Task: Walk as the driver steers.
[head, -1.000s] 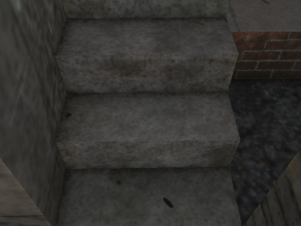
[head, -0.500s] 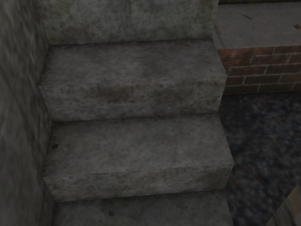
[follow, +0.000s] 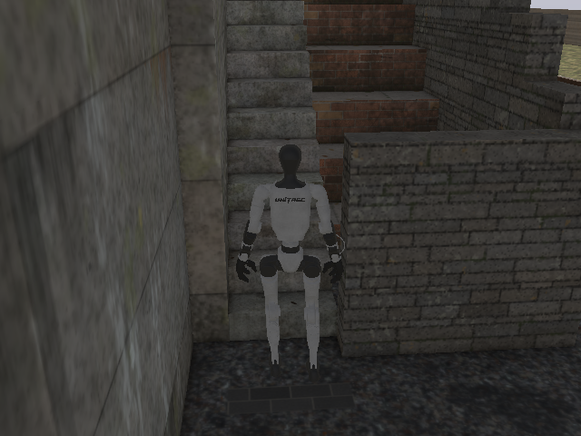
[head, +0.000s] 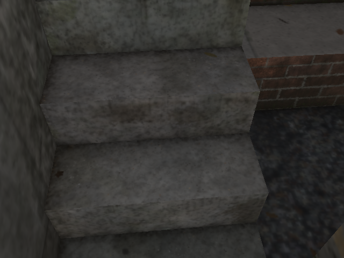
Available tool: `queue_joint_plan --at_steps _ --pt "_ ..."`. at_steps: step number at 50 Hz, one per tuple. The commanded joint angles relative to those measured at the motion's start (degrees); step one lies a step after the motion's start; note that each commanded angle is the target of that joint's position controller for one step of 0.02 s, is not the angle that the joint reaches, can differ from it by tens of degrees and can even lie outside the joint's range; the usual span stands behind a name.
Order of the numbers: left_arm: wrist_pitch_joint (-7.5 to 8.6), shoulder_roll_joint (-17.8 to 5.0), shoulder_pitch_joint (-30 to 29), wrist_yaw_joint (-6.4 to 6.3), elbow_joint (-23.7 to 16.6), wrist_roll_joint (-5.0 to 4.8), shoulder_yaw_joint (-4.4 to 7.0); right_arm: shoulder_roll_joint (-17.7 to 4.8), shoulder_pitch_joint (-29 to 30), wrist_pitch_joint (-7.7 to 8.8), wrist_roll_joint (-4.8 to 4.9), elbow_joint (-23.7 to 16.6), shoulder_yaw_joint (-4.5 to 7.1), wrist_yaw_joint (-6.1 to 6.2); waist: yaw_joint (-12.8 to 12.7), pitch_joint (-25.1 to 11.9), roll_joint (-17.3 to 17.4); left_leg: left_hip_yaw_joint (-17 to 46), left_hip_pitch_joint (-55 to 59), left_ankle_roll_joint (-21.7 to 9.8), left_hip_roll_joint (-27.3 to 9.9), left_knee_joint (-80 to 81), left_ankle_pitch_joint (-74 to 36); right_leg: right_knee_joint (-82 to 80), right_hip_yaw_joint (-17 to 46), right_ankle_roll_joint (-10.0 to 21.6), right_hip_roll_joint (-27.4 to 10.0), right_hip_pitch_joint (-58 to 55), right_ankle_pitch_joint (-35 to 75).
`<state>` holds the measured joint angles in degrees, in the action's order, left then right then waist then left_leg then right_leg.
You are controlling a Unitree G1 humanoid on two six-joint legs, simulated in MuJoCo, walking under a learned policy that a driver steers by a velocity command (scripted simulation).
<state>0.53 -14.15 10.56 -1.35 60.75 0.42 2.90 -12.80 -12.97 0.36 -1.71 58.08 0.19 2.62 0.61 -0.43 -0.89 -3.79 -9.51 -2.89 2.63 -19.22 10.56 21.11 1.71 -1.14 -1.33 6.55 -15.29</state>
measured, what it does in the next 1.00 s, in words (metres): stands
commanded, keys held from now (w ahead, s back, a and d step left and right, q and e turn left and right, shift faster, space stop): no key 1.00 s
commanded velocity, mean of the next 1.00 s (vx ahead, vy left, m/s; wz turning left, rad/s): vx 0.00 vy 0.00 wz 0.00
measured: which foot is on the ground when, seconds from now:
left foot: down 0.00-1.00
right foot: down 0.00-1.00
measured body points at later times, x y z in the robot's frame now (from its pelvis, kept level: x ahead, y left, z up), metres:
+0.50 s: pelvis +0.00 +0.01 +0.00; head +0.01 +0.01 +0.45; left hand +0.07 +0.28 -0.14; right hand +0.08 -0.26 -0.13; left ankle +0.00 +0.09 -0.75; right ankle -0.05 -0.13 -0.75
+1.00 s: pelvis +0.00 +0.01 +0.00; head +0.01 +0.01 +0.45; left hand +0.09 +0.29 -0.13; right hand +0.08 -0.26 -0.13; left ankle +0.00 +0.09 -0.75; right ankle -0.05 -0.13 -0.75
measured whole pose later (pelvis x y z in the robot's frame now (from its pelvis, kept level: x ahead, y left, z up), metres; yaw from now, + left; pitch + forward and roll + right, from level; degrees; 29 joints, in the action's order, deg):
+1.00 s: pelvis +0.00 +0.01 +0.00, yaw +0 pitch +1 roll +1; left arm 1.3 -16.6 9.5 -1.0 58.0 0.3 3.0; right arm -15.0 -11.4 0.4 -2.3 53.3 -0.2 1.8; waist 0.6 0.3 -1.0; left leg -3.0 -8.3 -3.4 3.4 -16.6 9.2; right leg 18.7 2.4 -1.7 -1.8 5.5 -14.0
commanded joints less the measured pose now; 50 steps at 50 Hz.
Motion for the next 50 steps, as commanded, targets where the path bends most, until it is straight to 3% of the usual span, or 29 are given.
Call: queue_joint_plan --at_steps 1,7,22,24,50 --pt "0.44 -7.6 0.1 -0.27 -2.3 -0.50 1.46 -7.3 0.0 0.49 -0.28 -2.8 1.34 0.20 -0.4 0.5 -0.2 7.4 4.1 0.1 -6.4 2.4 -13.0 -3.4 4.0 1.0 -3.2 4.2 10.5" --pt "0.70 -7.4 0.7 -0.43 -2.5 -0.31 1.57 -6.8 -0.4 0.78 -0.14 -3.2 1.25 0.07 -0.2 -0.3 0.7 7.4 4.8 0.0 -6.5 3.3 -11.9 -4.2 4.2 1.2 -3.5 3.2 11.1" --pt "1.21 -8.3 0.2 -0.09 -3.5 -0.19 1.61 -7.8 1.0 0.58 -0.19 -5.1 1.33 -0.25 -0.2 -0.4 0.7 8.2 6.1 0.0 -6.9 3.9 -12.9 -4.6 4.4 0.8 -3.9 3.5 10.2" --pt "0.99 -8.6 -0.3 -0.21 -3.9 -0.39 1.71 -8.0 1.1 0.58 -0.68 -5.4 1.22 -0.36 -0.2 -0.5 0.6 8.3 6.1 0.1 -6.9 3.9 -13.1 -4.5 4.2 0.5 -3.6 3.8 10.0" --pt "1.33 -10.1 -1.0 0.24 -5.1 -0.15 1.46 -9.2 1.2 0.61 -0.56 -7.4 0.99 -0.69 -0.1 -1.2 0.7 8.9 6.2 0.0 -7.0 4.1 -13.5 -4.7 4.6 0.4 -4.0 2.9 10.8"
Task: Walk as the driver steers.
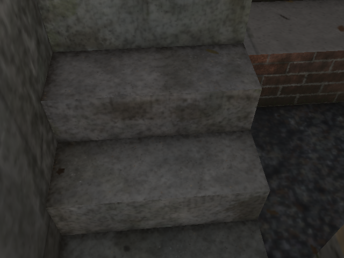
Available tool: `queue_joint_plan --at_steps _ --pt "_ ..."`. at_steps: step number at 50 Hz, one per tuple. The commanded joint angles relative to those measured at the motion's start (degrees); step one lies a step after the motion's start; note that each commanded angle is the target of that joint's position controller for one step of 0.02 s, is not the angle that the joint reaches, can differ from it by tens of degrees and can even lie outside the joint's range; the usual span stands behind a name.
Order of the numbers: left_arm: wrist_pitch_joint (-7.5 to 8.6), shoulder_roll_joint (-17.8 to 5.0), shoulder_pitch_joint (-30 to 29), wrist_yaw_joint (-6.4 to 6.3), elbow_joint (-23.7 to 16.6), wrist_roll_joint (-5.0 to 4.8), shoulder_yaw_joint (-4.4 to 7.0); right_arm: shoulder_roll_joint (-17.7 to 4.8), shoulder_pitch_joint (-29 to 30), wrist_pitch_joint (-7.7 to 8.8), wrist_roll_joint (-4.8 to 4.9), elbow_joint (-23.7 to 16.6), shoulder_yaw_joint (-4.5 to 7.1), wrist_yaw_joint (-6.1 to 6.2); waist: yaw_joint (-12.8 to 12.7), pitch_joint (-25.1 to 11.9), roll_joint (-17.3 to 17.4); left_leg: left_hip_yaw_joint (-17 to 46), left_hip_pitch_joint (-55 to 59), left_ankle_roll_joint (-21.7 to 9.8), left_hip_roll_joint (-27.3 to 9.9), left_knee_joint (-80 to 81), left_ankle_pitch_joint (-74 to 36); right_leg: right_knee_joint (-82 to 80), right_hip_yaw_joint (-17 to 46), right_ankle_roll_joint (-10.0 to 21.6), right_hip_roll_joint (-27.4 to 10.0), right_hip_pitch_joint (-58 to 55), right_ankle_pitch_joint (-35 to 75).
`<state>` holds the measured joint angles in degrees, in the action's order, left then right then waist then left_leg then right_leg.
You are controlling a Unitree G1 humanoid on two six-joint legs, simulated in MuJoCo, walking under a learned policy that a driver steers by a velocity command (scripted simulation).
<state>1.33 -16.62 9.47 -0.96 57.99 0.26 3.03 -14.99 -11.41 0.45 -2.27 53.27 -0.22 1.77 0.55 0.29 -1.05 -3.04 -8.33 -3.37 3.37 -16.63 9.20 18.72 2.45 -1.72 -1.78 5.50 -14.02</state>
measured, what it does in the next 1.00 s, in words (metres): stands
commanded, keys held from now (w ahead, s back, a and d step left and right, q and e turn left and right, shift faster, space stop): no key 0.80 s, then w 0.20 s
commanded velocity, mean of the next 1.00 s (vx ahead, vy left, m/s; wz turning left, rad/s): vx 0.03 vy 0.00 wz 0.00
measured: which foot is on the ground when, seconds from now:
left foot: down 0.00-1.00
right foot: down 0.00-1.00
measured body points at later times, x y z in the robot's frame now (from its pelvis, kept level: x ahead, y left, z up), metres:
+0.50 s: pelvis +0.00 +0.00 +0.00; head +0.01 +0.00 +0.45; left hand +0.09 +0.28 -0.13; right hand +0.09 -0.27 -0.13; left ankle +0.00 +0.08 -0.75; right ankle -0.05 -0.14 -0.75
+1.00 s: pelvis +0.01 +0.00 +0.00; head +0.02 +0.00 +0.45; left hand +0.10 +0.27 -0.13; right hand +0.11 -0.26 -0.12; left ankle +0.00 +0.08 -0.75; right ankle -0.05 -0.14 -0.75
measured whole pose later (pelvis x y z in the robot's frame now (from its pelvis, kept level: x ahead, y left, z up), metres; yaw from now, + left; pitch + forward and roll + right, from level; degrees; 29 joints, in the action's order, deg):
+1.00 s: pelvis +0.01 +0.00 +0.00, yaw +0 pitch +0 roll +1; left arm 1.9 -16.4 10.4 -1.1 56.6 0.0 1.4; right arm -14.9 -10.3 0.9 -2.0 51.4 -1.3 1.7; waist 0.8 -0.5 -0.8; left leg -2.2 -6.2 -3.1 3.4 -14.8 9.2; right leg 16.6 3.0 -1.5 -1.7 3.3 -13.8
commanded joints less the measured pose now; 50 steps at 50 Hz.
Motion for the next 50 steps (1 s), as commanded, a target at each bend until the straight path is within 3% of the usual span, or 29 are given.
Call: queue_joint_plan --at_steps 1,13,15,40,41,42,43,44,45,47,48,50 --pt "0.54 -7.7 0.1 -0.13 -2.4 0.01 1.32 -7.1 -0.3 0.52 0.00 -2.7 1.40 0.15 0.0 -1.9 0.9 8.2 5.0 0.5 -7.8 1.5 -12.1 -2.3 3.9 1.0 -3.5 3.9 9.6" --pt "0.59 -8.2 0.1 0.01 -2.8 0.06 1.21 -7.6 -0.4 0.49 0.01 -3.2 1.38 0.07 0.0 -1.9 0.8 8.2 5.0 0.5 -7.8 1.4 -12.2 -2.4 4.0 1.0 -3.5 3.6 10.1" --pt "0.84 -8.0 0.6 0.15 -2.6 0.23 1.10 -7.5 -0.3 0.50 0.49 -3.2 1.46 0.13 -0.1 -1.8 1.0 8.2 5.1 0.4 -7.7 1.4 -12.1 -2.6 4.2 1.2 -3.8 3.2 10.4" --pt "0.97 -8.7 0.8 0.26 -3.3 0.20 0.94 -8.3 0.0 0.32 0.36 -3.4 1.66 0.00 -0.1 -1.4 0.8 8.6 5.7 0.4 -7.8 1.4 -13.0 -2.8 4.2 0.9 -3.7 3.1 10.2" --pt "0.87 -8.3 1.0 0.14 -3.2 0.22 0.79 -7.8 0.0 0.30 0.26 -3.4 1.46 0.07 0.0 -2.5 0.9 8.7 6.2 0.4 -7.7 2.2 -9.4 -3.3 4.1 1.0 -3.5 2.8 8.2" --pt "0.19 -2.3 0.1 -0.33 -2.6 1.49 -1.67 -1.5 2.2 0.87 1.20 -3.7 -0.52 0.02 -1.0 -0.6 1.2 9.7 5.7 0.3 -10.8 4.3 -9.7 -5.7 3.7 1.8 -4.8 1.7 9.5" --pt "-0.02 -2.7 0.0 -0.67 -2.6 1.45 -1.86 -2.3 2.8 1.15 1.28 -4.0 -0.61 -0.06 -0.9 -0.4 1.6 9.7 5.5 0.7 -10.3 5.0 -7.9 -6.3 3.8 2.0 -4.6 0.4 9.6" --pt "0.49 -10.2 -0.4 -0.59 -3.4 -0.33 0.53 -10.6 1.4 0.96 0.25 -3.9 1.62 -0.13 0.7 -1.5 1.6 9.0 5.6 0.9 -7.1 4.2 -2.7 -4.5 4.0 1.5 -3.0 1.4 7.5" --pt "0.87 -10.6 -1.6 -0.61 -4.0 -0.50 0.52 -10.7 2.9 0.93 -0.07 -4.5 1.72 0.08 0.5 -1.1 1.5 9.6 5.1 0.7 -7.3 4.8 0.8 -4.3 3.9 1.5 -3.0 2.5 6.2" --pt "1.20 -7.8 -1.1 -0.33 -4.3 -0.60 -0.19 -7.1 3.9 0.96 0.01 -5.3 0.43 0.15 0.1 0.4 2.6 10.4 3.6 0.5 -7.8 6.3 3.8 -4.6 4.0 1.3 -3.5 3.1 6.4" --pt "1.25 -7.4 -1.0 -0.25 -4.4 -0.58 -0.26 -6.4 3.8 1.14 0.24 -5.4 0.20 0.13 0.3 0.6 2.0 10.2 3.9 0.5 -7.7 6.0 2.1 -4.5 4.0 1.3 -3.5 3.3 7.7" --pt "1.60 -7.4 -0.8 -0.18 -4.8 -0.26 -0.23 -6.9 3.4 1.52 0.38 -5.7 0.18 0.03 0.5 -0.8 0.9 9.7 5.4 0.1 -7.6 4.8 -2.8 -3.8 3.9 1.4 -3.5 2.9 10.4"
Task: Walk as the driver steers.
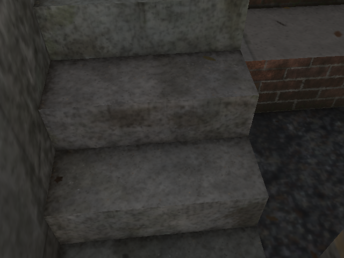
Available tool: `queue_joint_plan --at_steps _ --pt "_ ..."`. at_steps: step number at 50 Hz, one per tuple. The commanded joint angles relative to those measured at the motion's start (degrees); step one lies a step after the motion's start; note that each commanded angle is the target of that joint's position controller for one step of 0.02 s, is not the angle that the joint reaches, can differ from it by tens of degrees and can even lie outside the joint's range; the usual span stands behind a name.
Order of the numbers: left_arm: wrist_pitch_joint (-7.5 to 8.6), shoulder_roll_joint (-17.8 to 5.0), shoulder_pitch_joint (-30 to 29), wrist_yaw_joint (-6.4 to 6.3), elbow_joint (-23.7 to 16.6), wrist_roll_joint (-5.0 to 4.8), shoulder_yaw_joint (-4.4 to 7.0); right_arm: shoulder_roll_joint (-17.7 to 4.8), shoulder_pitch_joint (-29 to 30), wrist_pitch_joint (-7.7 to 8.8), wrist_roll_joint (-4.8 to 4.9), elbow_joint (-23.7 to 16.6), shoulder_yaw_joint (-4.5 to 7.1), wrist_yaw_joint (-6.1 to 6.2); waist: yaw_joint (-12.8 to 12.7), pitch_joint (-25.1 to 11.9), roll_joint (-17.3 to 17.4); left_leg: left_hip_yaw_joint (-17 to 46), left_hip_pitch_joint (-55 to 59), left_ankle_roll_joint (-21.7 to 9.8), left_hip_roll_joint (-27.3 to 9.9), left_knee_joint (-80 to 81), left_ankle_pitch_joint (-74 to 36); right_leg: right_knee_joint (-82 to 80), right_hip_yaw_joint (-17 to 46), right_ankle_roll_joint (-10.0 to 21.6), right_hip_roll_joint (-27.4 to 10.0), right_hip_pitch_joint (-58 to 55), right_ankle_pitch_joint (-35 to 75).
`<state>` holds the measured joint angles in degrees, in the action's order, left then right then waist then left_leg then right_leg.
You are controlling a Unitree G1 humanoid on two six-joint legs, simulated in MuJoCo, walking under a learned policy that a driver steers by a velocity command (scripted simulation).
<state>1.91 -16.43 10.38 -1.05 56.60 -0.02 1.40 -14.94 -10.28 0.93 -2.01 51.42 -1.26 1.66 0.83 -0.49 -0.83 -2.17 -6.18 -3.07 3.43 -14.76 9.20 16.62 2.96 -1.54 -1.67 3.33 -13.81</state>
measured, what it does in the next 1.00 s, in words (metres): stands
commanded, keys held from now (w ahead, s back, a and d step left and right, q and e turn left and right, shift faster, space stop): w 1.00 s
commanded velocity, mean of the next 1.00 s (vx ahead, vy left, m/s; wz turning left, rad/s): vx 0.45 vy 0.00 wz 0.00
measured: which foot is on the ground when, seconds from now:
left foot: down 0.00-1.00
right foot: down 0.00-1.00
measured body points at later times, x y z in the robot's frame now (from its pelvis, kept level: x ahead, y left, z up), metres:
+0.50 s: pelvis +0.02 -0.01 +0.00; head +0.01 -0.01 +0.45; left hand +0.13 +0.27 -0.12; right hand +0.14 -0.25 -0.12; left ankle -0.01 +0.09 -0.75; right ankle -0.05 -0.14 -0.75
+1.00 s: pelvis +0.01 +0.00 +0.00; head +0.01 +0.00 +0.45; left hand +0.13 +0.27 -0.12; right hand +0.15 -0.25 -0.11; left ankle -0.01 +0.09 -0.75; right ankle -0.05 -0.14 -0.75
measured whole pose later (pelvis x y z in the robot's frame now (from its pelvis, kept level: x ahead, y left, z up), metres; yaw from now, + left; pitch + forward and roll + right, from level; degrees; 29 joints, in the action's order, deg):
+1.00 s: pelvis +0.01 +0.00 +0.00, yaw +0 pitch +0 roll +1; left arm 2.5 -15.9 9.5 -1.1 51.2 0.3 0.6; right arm -14.7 -6.2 2.7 -1.6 50.9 -2.9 1.1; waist 0.9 -0.9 -0.8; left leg -0.8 -4.6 -2.9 3.5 -13.1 8.8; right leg 14.2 2.9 -1.6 -1.7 1.3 -13.1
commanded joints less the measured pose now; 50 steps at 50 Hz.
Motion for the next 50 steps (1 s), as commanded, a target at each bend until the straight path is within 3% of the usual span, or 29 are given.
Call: queue_joint_plan --at_steps 1,7,8,11,16,17,21,25,26,29,42,43,46,49,50 --pt "1.18 -7.8 -1.8 -0.04 -3.7 0.03 1.44 -7.3 2.4 1.19 0.17 -4.1 1.24 0.06 0.3 -1.0 0.5 8.7 4.1 -0.3 -7.7 2.3 -5.0 -1.4 3.4 1.3 -3.6 4.9 11.2" --pt "1.16 -7.7 -1.9 0.42 -5.4 -0.07 1.29 -7.0 3.1 1.50 0.34 -5.3 0.82 -0.44 0.3 -3.7 0.1 7.6 6.1 -0.5 -7.6 -0.7 -16.0 0.8 3.4 1.4 -4.0 3.3 18.2" --pt "0.78 -6.7 -0.7 0.49 -4.8 0.78 0.91 -4.8 2.1 1.14 0.26 -4.0 0.03 -0.43 0.3 -4.1 0.3 7.2 6.1 0.8 -7.5 -0.9 -21.0 -0.3 4.3 0.2 -4.9 2.4 22.2" --pt "-0.32 -7.4 -0.9 1.05 -5.6 0.42 1.24 -5.9 2.0 1.24 0.40 -3.8 0.00 -0.75 -0.1 -5.6 0.3 7.1 8.6 1.3 -7.7 -2.7 -29.1 0.3 3.6 0.8 -4.8 1.3 25.3" --pt "-0.79 -6.9 -2.4 0.93 -6.5 0.53 1.13 -5.6 3.5 1.47 0.60 -3.7 -0.34 -0.63 -0.1 -3.8 -0.2 7.6 7.1 1.2 -7.6 -1.0 -22.7 -1.6 3.7 0.5 -4.6 1.1 21.1" --pt "-0.61 -7.5 -1.9 0.85 -5.6 0.09 1.31 -5.1 3.7 1.93 0.24 -3.6 -0.45 -0.91 0.4 -4.2 0.6 7.4 7.7 1.6 -7.8 -1.1 -23.3 -1.9 4.2 0.8 -4.7 1.2 21.6" --pt "-0.79 -7.3 -2.5 0.58 -5.6 0.25 1.37 -5.1 3.6 2.70 0.45 -2.7 -0.48 -1.31 0.4 -3.5 0.9 7.5 6.7 1.9 -7.7 -0.8 -22.1 -2.6 3.8 0.7 -4.6 0.4 21.1" --pt "-0.86 -6.9 -2.7 0.41 -5.3 0.24 1.30 -4.8 4.2 2.77 0.45 -2.4 -0.63 -1.19 0.4 -2.6 0.7 7.7 5.7 2.0 -7.6 0.1 -18.7 -3.5 3.8 0.7 -4.5 0.4 18.9" --pt "-0.99 -6.3 -3.4 0.46 -6.3 0.65 1.12 -5.3 4.3 2.45 0.77 -2.3 -0.57 -0.83 -0.1 -1.6 -0.1 8.0 4.9 1.6 -7.4 0.7 -16.7 -3.6 3.4 0.3 -4.2 0.4 17.6" --pt "-1.01 -6.5 -2.9 0.40 -6.3 0.42 1.12 -5.1 5.2 2.12 0.29 -2.5 -0.59 -0.48 -0.2 -1.0 0.6 7.9 4.7 1.6 -7.2 1.3 -14.2 -4.0 3.6 0.4 -4.1 1.2 15.9" --pt "-0.53 -6.2 -2.5 0.10 -7.8 0.44 0.94 -5.0 5.5 2.31 0.36 -2.0 -0.80 -0.63 0.0 -2.3 0.8 8.5 5.9 1.4 -7.4 1.8 -14.5 -4.6 3.6 0.3 -4.3 1.1 15.3" --pt "0.34 -7.5 -3.1 -0.07 -8.3 -0.07 1.24 -7.8 6.7 2.40 0.33 -3.3 0.09 -0.38 0.4 -1.8 0.2 8.8 5.2 0.4 -7.7 2.6 -9.6 -3.5 3.0 0.3 -3.3 1.7 11.3" --pt "1.34 -6.3 -3.3 -0.16 -8.8 0.04 0.80 -6.2 8.0 2.33 0.14 -4.2 -0.26 -0.28 0.2 -0.8 1.3 9.7 4.0 -0.2 -8.0 3.7 -5.6 -3.3 3.2 0.2 -3.6 2.8 10.5" --pt "1.73 -7.0 -3.2 0.02 -9.2 0.27 0.88 -6.2 7.4 2.47 0.17 -4.5 -0.26 -0.57 0.4 -2.2 0.5 9.0 5.3 0.0 -7.9 2.5 -11.9 -2.9 3.5 0.1 -4.1 2.1 15.1" --pt "1.50 -1.9 -5.7 -0.44 -9.6 0.91 -1.13 -1.7 9.2 2.91 1.24 -4.5 -1.40 -0.59 -0.6 -0.4 0.3 8.7 5.1 -0.3 -10.3 2.2 -18.4 -5.0 2.7 1.4 -5.7 2.2 18.3"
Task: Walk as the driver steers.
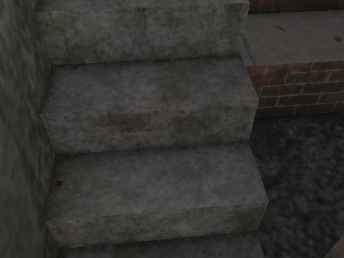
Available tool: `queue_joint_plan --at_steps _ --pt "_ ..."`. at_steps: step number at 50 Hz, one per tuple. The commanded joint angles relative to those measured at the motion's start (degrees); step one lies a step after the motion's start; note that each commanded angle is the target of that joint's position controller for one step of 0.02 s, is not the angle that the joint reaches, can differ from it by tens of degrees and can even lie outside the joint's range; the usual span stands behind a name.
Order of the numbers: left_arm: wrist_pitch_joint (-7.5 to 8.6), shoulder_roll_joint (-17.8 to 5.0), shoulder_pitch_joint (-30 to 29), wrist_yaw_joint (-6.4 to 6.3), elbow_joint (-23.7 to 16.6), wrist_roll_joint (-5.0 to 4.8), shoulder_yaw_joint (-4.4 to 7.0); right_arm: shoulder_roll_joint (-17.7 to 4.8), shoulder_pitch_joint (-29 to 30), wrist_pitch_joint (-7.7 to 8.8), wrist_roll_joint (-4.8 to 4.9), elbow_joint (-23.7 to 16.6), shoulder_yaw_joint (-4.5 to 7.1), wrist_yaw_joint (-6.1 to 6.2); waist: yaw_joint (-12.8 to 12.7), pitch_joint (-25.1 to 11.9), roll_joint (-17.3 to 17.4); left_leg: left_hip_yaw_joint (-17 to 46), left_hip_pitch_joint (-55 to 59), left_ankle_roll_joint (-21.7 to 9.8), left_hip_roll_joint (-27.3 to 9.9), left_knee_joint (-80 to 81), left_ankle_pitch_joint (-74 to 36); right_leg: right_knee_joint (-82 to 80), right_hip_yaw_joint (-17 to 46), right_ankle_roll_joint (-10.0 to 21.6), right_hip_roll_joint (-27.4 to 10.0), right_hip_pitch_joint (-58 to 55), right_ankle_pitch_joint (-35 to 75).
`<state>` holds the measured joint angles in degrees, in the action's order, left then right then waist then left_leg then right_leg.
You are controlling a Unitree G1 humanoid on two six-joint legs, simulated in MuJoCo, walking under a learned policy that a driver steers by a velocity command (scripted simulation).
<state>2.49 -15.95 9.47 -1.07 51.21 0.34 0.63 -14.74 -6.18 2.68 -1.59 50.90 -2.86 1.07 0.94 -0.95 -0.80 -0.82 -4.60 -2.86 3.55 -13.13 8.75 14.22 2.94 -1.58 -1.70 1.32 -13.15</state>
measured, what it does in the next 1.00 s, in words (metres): stands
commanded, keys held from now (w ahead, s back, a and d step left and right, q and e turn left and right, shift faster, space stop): w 0.08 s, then no key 0.36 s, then w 0.56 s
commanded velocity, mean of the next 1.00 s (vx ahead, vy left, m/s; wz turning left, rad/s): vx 0.33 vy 0.00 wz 0.00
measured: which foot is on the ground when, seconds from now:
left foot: down 0.00-1.00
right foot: down 0.00-1.00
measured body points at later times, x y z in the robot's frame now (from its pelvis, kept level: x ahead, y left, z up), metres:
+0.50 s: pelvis -0.02 +0.00 +0.00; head -0.01 +0.00 +0.45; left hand +0.07 +0.26 -0.14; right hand +0.10 -0.25 -0.13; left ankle -0.02 +0.09 -0.75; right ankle -0.06 -0.14 -0.75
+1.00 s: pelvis -0.01 +0.00 +0.00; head -0.01 -0.01 +0.45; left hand +0.12 +0.24 -0.13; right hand +0.12 -0.23 -0.12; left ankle -0.02 +0.09 -0.75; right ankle -0.06 -0.14 -0.75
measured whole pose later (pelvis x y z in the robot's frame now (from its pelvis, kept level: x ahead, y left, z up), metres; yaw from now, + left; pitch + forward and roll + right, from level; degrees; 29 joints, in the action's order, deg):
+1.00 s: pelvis -0.01 +0.00 +0.00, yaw -1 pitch +0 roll +0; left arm 3.2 -13.0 5.6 -2.6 56.9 0.4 -1.2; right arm -11.4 -7.5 3.7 -0.4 51.7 -2.2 1.2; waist 0.0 -0.2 -0.1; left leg -0.7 -4.2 -2.1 2.5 -11.0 6.8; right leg 10.5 3.3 -1.2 -0.9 0.4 -10.0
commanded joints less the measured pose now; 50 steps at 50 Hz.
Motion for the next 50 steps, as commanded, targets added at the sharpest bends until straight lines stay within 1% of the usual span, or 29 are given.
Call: queue_joint_plan --at_steps 1,2,3,4,5,8,11,12,13,14,20,21,22,23,25,26,27,28,30,31,32,36,37,40,50 --pt "0.84 -3.0 -4.3 -0.68 -4.1 0.39 -0.49 -2.4 4.6 1.31 0.91 -4.2 0.20 -0.03 -0.5 -1.8 0.5 7.1 5.3 -0.1 -10.2 -0.4 -22.1 -2.4 3.1 1.5 -5.7 3.1 19.4" --pt "0.85 -4.4 -4.0 -0.83 -3.8 0.22 -0.36 -3.4 4.2 1.34 0.81 -4.1 0.50 -0.01 -0.5 -3.5 0.9 6.9 6.6 0.3 -10.3 -1.0 -24.8 -2.1 3.0 1.6 -5.7 2.3 20.3" --pt "0.84 -5.1 -3.8 -0.87 -3.6 0.22 -0.39 -4.1 4.2 1.29 0.72 -4.1 0.62 -0.02 -0.6 -4.5 1.4 6.8 7.3 0.5 -10.3 -1.2 -25.6 -2.1 3.0 1.5 -5.8 1.7 20.4" --pt "0.84 -5.5 -4.0 -0.87 -3.5 0.20 -0.48 -4.4 4.4 1.22 0.69 -4.2 0.68 -0.05 -0.6 -4.8 1.6 6.8 7.4 0.7 -10.3 -1.0 -25.2 -2.2 3.0 1.4 -5.8 1.4 19.8" --pt "0.86 -6.0 -3.8 -0.91 -3.0 0.29 -0.44 -5.3 4.0 1.26 0.79 -3.9 0.97 -0.05 -0.7 -4.5 1.4 6.6 7.2 0.7 -10.2 -0.7 -24.9 -2.2 2.9 1.2 -5.7 1.1 19.3" --pt "0.76 -6.2 -3.3 -0.79 -1.9 0.44 -0.67 -5.1 3.4 1.14 0.77 -3.1 1.13 -0.04 -1.1 -3.5 0.9 6.0 6.1 0.8 -10.3 -1.1 -25.0 -1.7 2.9 1.0 -5.8 0.8 19.1" --pt "0.59 -6.1 -3.5 -0.65 -0.9 0.51 -0.72 -4.6 3.5 0.95 0.78 -2.7 1.33 -0.14 -1.2 -2.7 0.8 5.7 4.9 0.9 -10.2 -1.2 -21.7 -1.5 3.0 1.0 -5.8 1.1 17.3" --pt "0.53 -6.0 -3.6 -0.61 -0.6 0.54 -0.71 -4.5 3.5 0.88 0.77 -2.6 1.41 -0.16 -1.2 -2.4 0.8 5.6 4.4 0.9 -10.2 -1.2 -20.5 -1.4 3.0 1.0 -5.8 1.3 16.7" --pt "0.56 -6.1 -3.8 -0.72 -0.1 0.46 -0.64 -4.8 3.2 0.84 0.90 -2.3 1.72 -0.11 -1.2 -2.4 0.7 6.0 4.2 1.0 -10.0 -0.6 -18.0 -1.6 3.3 1.0 -5.4 1.3 14.6" --pt "0.56 -6.0 -4.0 -0.73 0.3 0.53 -0.65 -4.7 3.4 0.78 0.85 -2.2 1.81 -0.08 -1.3 -1.6 0.7 6.0 3.6 1.0 -10.0 -0.5 -16.6 -1.8 3.3 1.1 -5.4 1.7 13.9" --pt "0.43 -6.0 -3.7 -0.66 2.7 0.61 -0.45 -4.1 2.4 0.49 0.75 -1.5 2.35 -0.11 -1.4 -0.9 1.0 6.0 2.7 1.1 -10.0 -0.6 -13.5 -1.5 3.6 1.4 -5.4 2.2 12.5" --pt "0.49 -6.2 -2.8 -0.68 3.3 0.65 -0.38 -4.5 0.9 0.37 0.89 -0.6 2.68 -0.01 -1.3 -0.9 1.1 6.1 2.5 0.9 -9.9 -0.4 -11.5 -1.7 3.8 1.4 -5.1 2.2 11.0" --pt "0.48 -6.2 -2.8 -0.66 3.6 0.70 -0.37 -4.4 0.7 0.27 0.83 -0.4 2.76 0.03 -1.3 -0.1 1.0 6.2 2.0 0.9 -9.9 -0.3 -10.5 -1.8 3.9 1.4 -5.1 2.5 10.6" --pt "0.44 -5.9 -3.1 -0.65 3.7 0.74 -0.46 -4.1 1.1 0.20 0.78 -0.5 2.74 0.04 -1.3 -0.5 1.0 6.3 1.9 0.9 -9.8 0.4 -7.9 -2.2 3.9 1.5 -5.0 2.4 9.7" --pt "0.44 -5.7 -4.0 -0.67 3.8 0.84 -0.60 -4.1 2.1 0.06 0.74 -0.9 2.79 0.08 -1.2 -0.1 1.4 6.8 1.3 1.1 -9.5 2.0 -3.1 -2.7 3.8 1.6 -4.8 2.7 8.5" --pt "0.51 -4.2 -3.5 -1.14 3.9 0.67 -0.82 -2.5 0.6 0.16 1.23 -0.3 2.32 0.23 -1.2 -0.8 2.9 6.9 1.4 1.6 -9.1 3.4 -2.1 -3.6 4.0 1.3 -4.4 2.4 8.4" --pt "0.61 -4.7 -3.7 -1.36 4.0 0.66 -0.80 -2.6 0.7 0.20 1.21 -0.3 2.30 0.31 -1.2 0.2 2.5 7.1 1.5 1.8 -9.0 3.7 -1.8 -3.8 3.9 1.2 -4.3 2.7 8.7" --pt "0.74 -4.9 -3.7 -1.48 4.1 0.65 -0.74 -3.0 0.6 0.26 1.13 -0.4 2.40 0.37 -1.2 0.1 2.1 7.2 1.8 1.7 -9.0 3.9 -2.0 -4.0 3.9 1.2 -4.3 2.9 8.8" --pt "0.94 -4.8 -3.2 -1.46 4.3 0.71 -0.88 -3.4 0.0 0.36 1.17 -0.3 2.36 0.34 -1.3 0.0 1.2 7.3 2.7 1.6 -9.0 3.7 -2.4 -4.3 3.9 1.1 -4.5 3.6 9.2" --pt "1.07 -4.8 -3.3 -1.53 4.3 0.50 -0.79 -3.4 -0.1 0.46 1.04 -0.4 2.52 0.37 -1.1 0.1 1.3 7.4 2.7 1.5 -9.1 4.2 -2.5 -4.3 3.9 1.2 -4.2 3.5 8.8" --pt "1.12 -4.5 -3.0 -1.47 4.4 0.57 -0.95 -3.4 -0.5 0.52 1.15 -0.3 2.33 0.33 -1.3 0.1 1.1 7.5 2.9 1.5 -9.0 4.0 -2.5 -4.5 3.8 1.1 -4.5 3.8 9.2" --pt "1.30 -4.1 -3.1 -1.52 4.3 0.45 -0.98 -3.0 -1.0 0.88 1.16 -0.4 2.21 0.33 -1.2 0.4 0.9 7.5 3.1 1.3 -9.1 3.9 -4.0 -4.6 3.8 1.2 -4.5 4.1 9.9" --pt "1.24 -4.0 -3.8 -1.54 4.1 0.31 -1.02 -2.5 0.0 1.07 1.01 -1.3 1.97 0.22 -1.1 0.7 0.7 7.4 3.3 1.3 -9.2 3.6 -6.3 -4.7 3.7 1.2 -4.7 4.3 11.1" --pt "1.28 -3.8 -4.1 -1.65 3.8 0.15 -0.94 -2.4 -0.3 1.45 1.16 -1.6 1.87 0.18 -1.1 -0.7 0.9 7.3 4.5 1.4 -9.4 2.7 -9.9 -4.6 3.8 1.3 -4.9 3.7 12.3" --pt "1.25 -3.2 -5.4 -1.73 3.0 0.05 -0.61 -2.0 0.7 1.77 1.20 -2.6 1.76 0.34 -1.1 -2.2 1.2 7.1 5.7 1.6 -9.8 1.4 -16.7 -4.4 3.9 1.3 -5.0 2.8 15.0"
Velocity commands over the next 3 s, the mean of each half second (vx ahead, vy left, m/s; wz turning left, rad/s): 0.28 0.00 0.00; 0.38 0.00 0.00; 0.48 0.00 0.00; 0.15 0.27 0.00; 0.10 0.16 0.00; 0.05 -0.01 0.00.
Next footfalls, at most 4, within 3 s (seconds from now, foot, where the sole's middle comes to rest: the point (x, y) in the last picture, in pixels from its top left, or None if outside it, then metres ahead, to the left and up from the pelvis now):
1.84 left None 0.04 0.22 -0.79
2.14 right None -0.03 0.06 -0.79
2.40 left None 0.02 0.27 -0.79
2.70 right None -0.02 -0.06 -0.79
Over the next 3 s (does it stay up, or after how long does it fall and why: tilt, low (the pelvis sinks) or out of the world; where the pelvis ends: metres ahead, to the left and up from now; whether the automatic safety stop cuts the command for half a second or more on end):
stays up -0.02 0.06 -0.01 its command is cut before an obstacle after 1.5 s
